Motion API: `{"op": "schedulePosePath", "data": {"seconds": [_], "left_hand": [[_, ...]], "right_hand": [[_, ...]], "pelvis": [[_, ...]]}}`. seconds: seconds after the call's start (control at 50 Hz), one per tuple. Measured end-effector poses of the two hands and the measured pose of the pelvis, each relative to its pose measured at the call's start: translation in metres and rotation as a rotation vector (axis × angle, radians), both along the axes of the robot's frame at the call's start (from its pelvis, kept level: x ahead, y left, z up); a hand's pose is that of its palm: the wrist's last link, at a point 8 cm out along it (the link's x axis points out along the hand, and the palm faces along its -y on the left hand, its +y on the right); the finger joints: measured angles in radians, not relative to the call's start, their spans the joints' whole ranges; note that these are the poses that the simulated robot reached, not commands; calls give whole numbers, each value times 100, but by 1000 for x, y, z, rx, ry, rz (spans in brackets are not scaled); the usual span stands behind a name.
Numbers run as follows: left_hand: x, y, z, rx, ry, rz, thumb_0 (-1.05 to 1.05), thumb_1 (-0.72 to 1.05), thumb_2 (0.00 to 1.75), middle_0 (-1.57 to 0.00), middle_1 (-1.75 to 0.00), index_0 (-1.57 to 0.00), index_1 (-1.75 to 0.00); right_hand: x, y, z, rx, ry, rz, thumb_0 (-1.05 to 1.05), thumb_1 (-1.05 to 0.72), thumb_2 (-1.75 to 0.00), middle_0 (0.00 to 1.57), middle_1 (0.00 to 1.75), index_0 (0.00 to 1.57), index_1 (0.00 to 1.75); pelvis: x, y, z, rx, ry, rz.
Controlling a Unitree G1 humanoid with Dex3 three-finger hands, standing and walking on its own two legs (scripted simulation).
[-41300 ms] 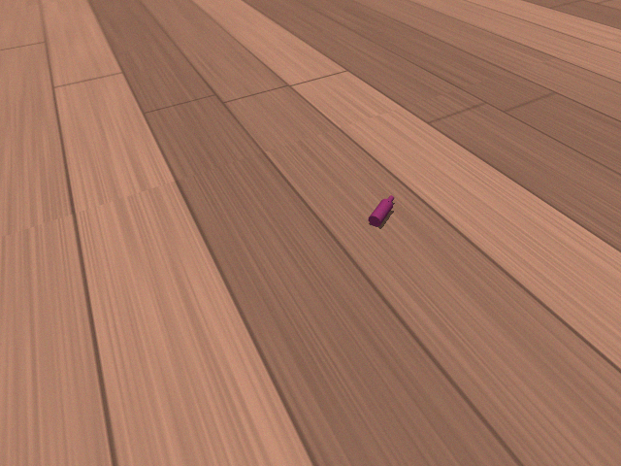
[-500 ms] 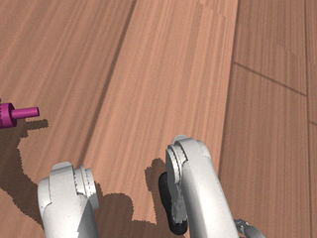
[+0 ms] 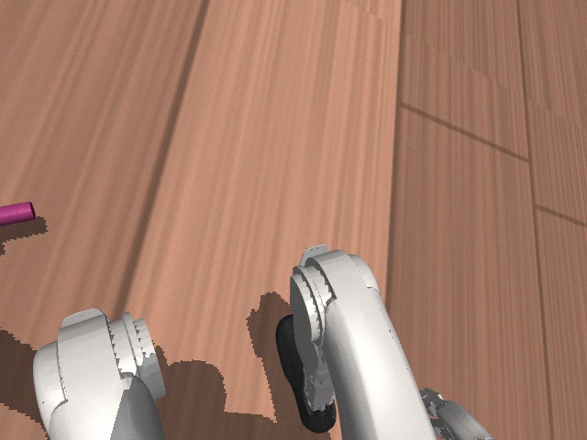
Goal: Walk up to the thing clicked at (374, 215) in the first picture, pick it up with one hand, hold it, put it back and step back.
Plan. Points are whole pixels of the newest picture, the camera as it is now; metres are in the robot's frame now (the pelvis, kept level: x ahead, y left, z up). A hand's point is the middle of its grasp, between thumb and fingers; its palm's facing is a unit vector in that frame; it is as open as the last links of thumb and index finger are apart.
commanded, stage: rest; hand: left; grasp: from above
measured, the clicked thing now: out of the picture +0.44 +0.34 -0.24
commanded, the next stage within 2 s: open in 0.52 s
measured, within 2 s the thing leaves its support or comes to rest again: rests again in 0.18 s
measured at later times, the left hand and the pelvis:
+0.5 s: hand out of the picture +0.43 +0.36 -0.22, palm faces -0.42 -0.15 -0.90, open 8.9 cm; pelvis +0.00 +0.01 -0.01, yaw -2 degrees
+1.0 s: hand out of the picture +0.43 +0.36 -0.22, palm faces -0.41 -0.14 -0.90, open 10.7 cm; pelvis +0.00 +0.00 -0.01, yaw -2 degrees
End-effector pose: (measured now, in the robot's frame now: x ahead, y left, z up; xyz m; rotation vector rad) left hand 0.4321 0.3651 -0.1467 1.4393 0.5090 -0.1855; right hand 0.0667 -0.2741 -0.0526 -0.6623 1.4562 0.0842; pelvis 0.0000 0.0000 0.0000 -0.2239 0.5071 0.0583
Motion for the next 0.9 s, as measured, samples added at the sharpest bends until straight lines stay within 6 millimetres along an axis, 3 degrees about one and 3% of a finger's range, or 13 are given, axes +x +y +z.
{"op": "schedulePosePath", "data": {"seconds": [0.66, 0.9], "left_hand": [[-3, 0, -18, -9, 0, -2, 0, 16, 33, -78, -42, -81, -41], [-2, -1, -15, 1, -6, 2, 0, 10, 49, -61, -58, -64, -56]], "right_hand": [[-1, 16, 4, 47, -14, 110, 0, -90, -90, 21, 30, 20, 30], [0, 15, 2, 64, -22, 127, 0, -90, -90, 21, 30, 20, 30]], "pelvis": [[-3, 5, -8, -32, -60, -14], [-4, 4, -10, -27, -70, -17]]}}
